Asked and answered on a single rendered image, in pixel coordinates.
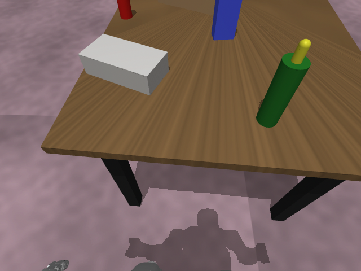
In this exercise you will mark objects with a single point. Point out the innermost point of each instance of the table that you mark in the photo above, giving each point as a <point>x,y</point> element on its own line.
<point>203,112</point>

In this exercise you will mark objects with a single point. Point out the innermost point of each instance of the left robot hand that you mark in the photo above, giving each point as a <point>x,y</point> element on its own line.
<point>57,266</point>

